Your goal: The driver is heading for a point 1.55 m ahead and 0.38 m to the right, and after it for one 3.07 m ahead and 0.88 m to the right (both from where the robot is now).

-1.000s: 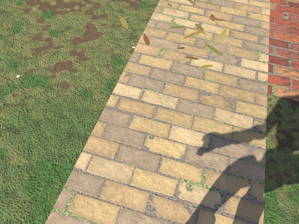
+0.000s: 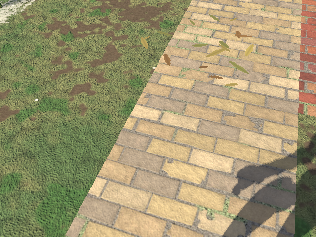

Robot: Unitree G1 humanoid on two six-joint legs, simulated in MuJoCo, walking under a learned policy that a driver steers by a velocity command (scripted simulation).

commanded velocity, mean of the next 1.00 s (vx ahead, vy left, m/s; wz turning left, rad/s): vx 0.13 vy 0.00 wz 0.00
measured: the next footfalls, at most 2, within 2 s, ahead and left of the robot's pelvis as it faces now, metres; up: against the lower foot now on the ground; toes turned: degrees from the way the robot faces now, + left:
left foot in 0.88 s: +0.12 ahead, +0.15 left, +0.00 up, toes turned +1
right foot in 1.38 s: +0.48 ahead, -0.07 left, +0.00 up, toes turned -2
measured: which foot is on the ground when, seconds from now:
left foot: down 0.00-0.60, up 0.62-0.86, down 0.88-1.00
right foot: down 0.00-0.88, up 0.90-1.00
